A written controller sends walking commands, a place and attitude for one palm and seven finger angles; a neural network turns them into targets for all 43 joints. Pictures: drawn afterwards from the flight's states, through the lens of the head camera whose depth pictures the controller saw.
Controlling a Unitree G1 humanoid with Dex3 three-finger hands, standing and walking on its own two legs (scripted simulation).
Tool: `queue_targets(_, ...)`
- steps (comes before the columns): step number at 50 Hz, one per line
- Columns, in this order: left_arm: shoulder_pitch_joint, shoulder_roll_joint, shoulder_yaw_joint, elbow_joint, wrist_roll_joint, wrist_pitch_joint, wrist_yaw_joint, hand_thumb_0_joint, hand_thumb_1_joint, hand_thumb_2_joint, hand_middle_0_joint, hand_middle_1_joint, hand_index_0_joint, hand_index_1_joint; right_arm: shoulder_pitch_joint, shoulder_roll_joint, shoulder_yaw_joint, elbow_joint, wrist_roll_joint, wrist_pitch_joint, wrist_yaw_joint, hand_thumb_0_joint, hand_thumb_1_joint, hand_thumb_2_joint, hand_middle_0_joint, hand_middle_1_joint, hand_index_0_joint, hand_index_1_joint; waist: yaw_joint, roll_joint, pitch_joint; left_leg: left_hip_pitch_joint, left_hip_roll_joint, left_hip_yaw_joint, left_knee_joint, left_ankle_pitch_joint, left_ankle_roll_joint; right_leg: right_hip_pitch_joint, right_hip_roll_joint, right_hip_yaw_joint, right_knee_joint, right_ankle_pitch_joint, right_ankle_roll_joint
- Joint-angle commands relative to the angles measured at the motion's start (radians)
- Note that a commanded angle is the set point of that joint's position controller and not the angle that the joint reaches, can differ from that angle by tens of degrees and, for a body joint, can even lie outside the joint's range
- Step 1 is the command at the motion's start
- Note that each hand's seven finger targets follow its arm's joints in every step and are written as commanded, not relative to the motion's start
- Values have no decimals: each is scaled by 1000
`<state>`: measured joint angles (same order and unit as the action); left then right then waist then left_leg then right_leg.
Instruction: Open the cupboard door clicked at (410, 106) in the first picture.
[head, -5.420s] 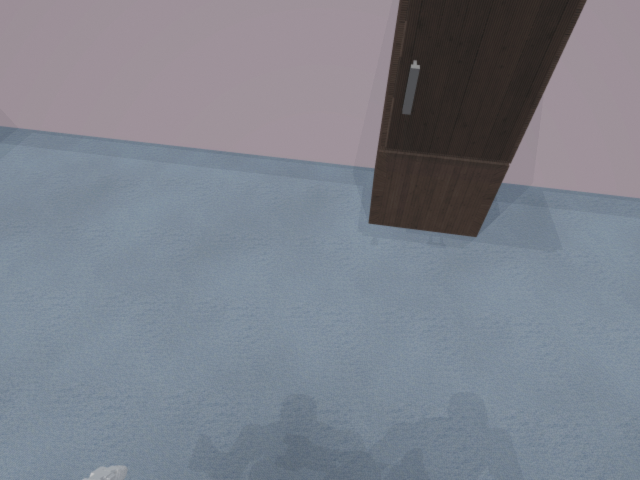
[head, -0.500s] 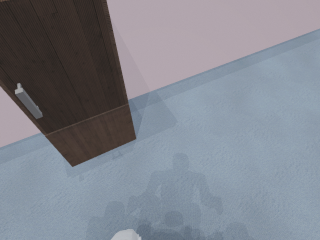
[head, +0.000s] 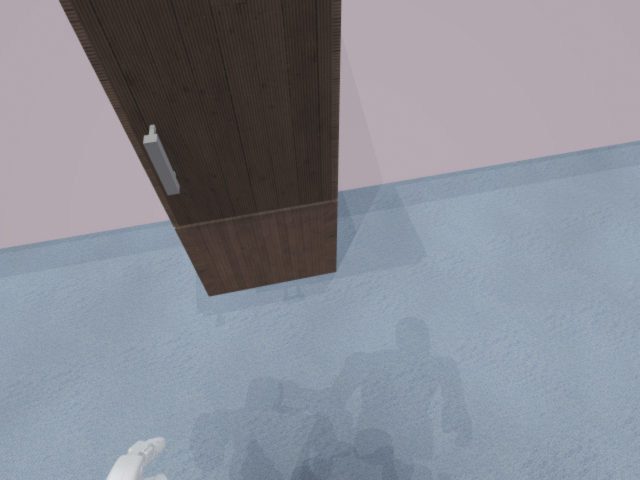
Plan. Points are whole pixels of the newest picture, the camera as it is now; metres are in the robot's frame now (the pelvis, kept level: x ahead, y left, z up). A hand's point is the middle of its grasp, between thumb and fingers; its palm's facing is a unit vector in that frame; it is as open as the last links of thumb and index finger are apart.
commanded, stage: turn to face it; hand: left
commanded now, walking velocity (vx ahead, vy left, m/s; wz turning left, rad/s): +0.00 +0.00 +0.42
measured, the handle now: (163, 159) +0.74 +0.38 -0.09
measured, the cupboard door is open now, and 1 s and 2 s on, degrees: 0 0 0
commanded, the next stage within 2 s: take the last steps up to it in 0.30 s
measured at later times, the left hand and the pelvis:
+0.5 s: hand out of the picture -0.06 +0.20 -0.18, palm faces +0.29 -0.93 -0.24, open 7.4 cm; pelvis -0.02 +0.01 +0.00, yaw +13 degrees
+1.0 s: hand out of the picture +0.09 +0.19 -0.16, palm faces +0.31 -0.93 -0.21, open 7.3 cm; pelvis +0.08 +0.00 +0.00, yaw +16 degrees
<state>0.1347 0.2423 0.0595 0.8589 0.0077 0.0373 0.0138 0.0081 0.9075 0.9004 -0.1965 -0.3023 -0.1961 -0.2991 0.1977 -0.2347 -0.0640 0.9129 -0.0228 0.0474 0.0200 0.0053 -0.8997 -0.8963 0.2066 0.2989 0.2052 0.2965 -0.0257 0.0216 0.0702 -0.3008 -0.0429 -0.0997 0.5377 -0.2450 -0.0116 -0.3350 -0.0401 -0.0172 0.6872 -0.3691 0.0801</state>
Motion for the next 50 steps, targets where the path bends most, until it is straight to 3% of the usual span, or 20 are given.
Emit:
queue_targets(1, 171, 242, 52, -47, 22, -52, 25, 0, 900, 900, -200, -300, -200, -300, -12, -74, -38, -110, 17, -22, -7, 0, -900, -900, 200, 300, 200, 300, 65, -300, -167, -289, -27, 28, 291, -221, -21, 390, -369, 362, -406, 284, -131)
queue_targets(2, 158, 254, 49, -57, 14, -46, 24, 0, 900, 900, -200, -300, -200, -300, -26, -117, -48, -117, 4, -14, -12, 0, -900, -900, 200, 300, 200, 300, 70, -304, -157, -277, -2, 14, 480, -365, -23, 262, -460, 385, -405, 332, -218)
queue_targets(3, 110, 214, 47, -62, 13, -47, 26, 0, 900, 900, -200, -300, -200, -300, -35, -119, -52, -100, 1, -4, -10, 0, -900, -900, 200, 300, 200, 300, 52, -286, -111, -268, 23, -7, 596, -327, -18, 179, -413, 346, -408, 304, -227)
queue_targets(5, 21, 146, 25, -75, 11, -44, 24, 0, 900, 900, -200, -300, -200, -300, -17, -106, -48, -57, -1, 7, 1, 0, -900, -900, 200, 300, 200, 300, 4, -166, -26, -259, 56, 26, 695, -185, -32, 111, -301, 158, -375, 330, -192)
queue_targets(8, 69, 122, 14, -56, 11, -54, 21, 0, 900, 900, -200, -300, -200, -300, 4, -90, -38, -33, 0, 12, 5, 0, -900, -900, 200, 300, 200, 300, 16, -214, -52, -250, 60, 66, 675, -117, -54, 168, -253, 47, -357, 442, -175)
queue_targets(17, 192, 171, 31, 36, 26, -46, 21, 0, 900, 900, -200, -300, -200, -300, -109, -50, -3, -30, 14, -2, -3, 0, -900, -900, 200, 300, 200, 300, 82, -223, -89, -115, 62, 158, 270, -224, -45, 259, -302, 26, -310, 599, -228)
queue_targets(21, 166, 164, 31, 74, 15, -40, 21, 0, 900, 900, -200, -300, -200, -300, -11, -47, 9, 13, 14, -23, -14, 0, -900, -900, 200, 300, 200, 300, 33, -206, -135, 103, 52, 199, -50, -35, -25, 211, -272, -29, -222, 533, -158)
queue_targets(22, 164, 139, 25, 78, 5, -36, 17, 0, 900, 900, -200, -300, -200, -300, 23, -72, 7, 27, 10, -34, -14, 0, -900, -900, 200, 300, 200, 300, 12, -128, -146, 221, 83, 174, -160, 55, -10, 128, -237, -66, -169, 372, -110)
queue_targets(24, 143, 41, -1, 39, 9, -31, 0, 0, 900, 900, -200, -300, -200, -300, 99, -224, -20, 34, -4, -39, -17, 0, -900, -900, 200, 300, 200, 300, -22, 264, -125, 339, 418, -221, -272, 104, 153, -193, -59, -149, 160, -233, -29)
queue_targets(25, 72, 59, -3, 36, 21, -21, 5, 0, 900, 900, -200, -300, -200, -300, 119, -207, -21, 53, -7, -41, -30, 0, -900, -900, 200, 300, 200, 300, -56, 251, -60, 244, 424, -273, -340, -75, 190, -227, -60, -74, 278, -246, -33)
queue_targets(27, 61, 62, 3, 67, 23, -25, -14, 0, 900, 900, -200, -300, -200, -300, 68, -140, 0, 50, -3, -52, -40, 0, -900, -900, 200, 300, 200, 300, -18, 190, 36, 169, 353, -206, -371, -202, 184, -274, -76, -19, 380, -99, -45)
queue_targets(31, 147, 37, -12, 132, 22, -38, -29, 0, 900, 900, -200, -300, -200, -300, 81, -100, 8, 67, 7, -81, -43, 0, -900, -900, 200, 300, 200, 300, 16, 114, 2, 192, 277, -71, -367, -48, 170, -223, -70, -41, 349, 22, -35)
queue_targets(37, 66, 8, -15, 110, 20, -43, -29, 0, 900, 900, -200, -300, -200, -300, 172, -90, -3, 113, 2, -92, -46, 0, -900, -900, 200, 300, 200, 300, -9, 92, 41, 221, 311, -85, -379, -31, 203, -230, -82, -42, 165, 33, -29)
queue_targets(41, 46, -14, -11, 102, 17, -54, -35, 0, 900, 900, -200, -300, -200, -300, 174, -98, -9, 133, -5, -90, -44, 0, -900, -900, 200, 300, 200, 300, -2, 113, 53, 147, 308, -77, -348, -57, 194, -99, -51, -71, -1, 26, -43)
queue_targets(44, 168, -2, 1, 147, 19, -68, -32, 0, 900, 900, -200, -300, -200, -300, 162, -77, -5, 148, -2, -87, -43, 0, -900, -900, 200, 300, 200, 300, 57, 45, 16, 34, 249, -20, -200, -88, 143, 161, -6, -101, -180, 124, -58)
queue_targets(45, 268, 28, 11, 181, 23, -79, -28, 0, 900, 900, -200, -300, -200, -300, 161, -51, 2, 149, 2, -91, -42, 0, -900, -900, 200, 300, 200, 300, 101, -34, -27, -46, 186, 37, -44, -103, 108, 316, -49, -34, -259, 104, -79)
queue_targets(46, 373, 116, 28, 210, 29, -94, -18, 0, 900, 900, -200, -300, -200, -300, 178, 13, 13, 132, 13, -100, -34, 0, -900, -900, 200, 300, 200, 300, 131, -256, -80, -237, 73, 166, 243, -196, 57, 489, -268, 258, -366, -18, -163)
queue_targets(47, 449, 175, 38, 218, 14, -91, -10, 0, 900, 900, -200, -300, -200, -300, 128, -8, 12, 90, 9, -97, -28, 0, -900, -900, 200, 300, 200, 300, 161, -332, -98, -344, 46, 158, 461, -368, 53, 476, -407, 502, -507, -145, -246)
queue_targets(48, 414, 153, 36, 219, 8, -94, -6, 0, 900, 900, -200, -300, -200, -300, 73, -33, 1, 87, 4, -92, -23, 0, -900, -900, 200, 300, 200, 300, 157, -311, -47, -375, 89, 85, 580, -290, 61, 369, -399, 524, -563, -269, -260)
queue_targets(50, 278, 58, 16, 184, 13, -94, 6, 0, 900, 900, -200, -300, -200, -300, 61, -13, -6, 101, -1, -86, -14, 0, -900, -900, 200, 300, 200, 300, 85, -106, 49, -372, 153, 79, 627, -126, 49, 220, -350, 356, -562, -223, -242)
